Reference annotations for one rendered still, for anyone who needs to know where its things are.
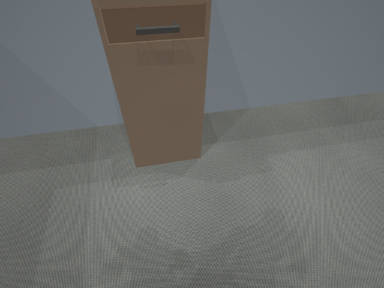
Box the cabinet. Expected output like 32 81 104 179
91 0 212 168

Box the handle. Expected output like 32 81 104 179
136 22 180 35

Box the drawer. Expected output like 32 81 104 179
101 3 205 44

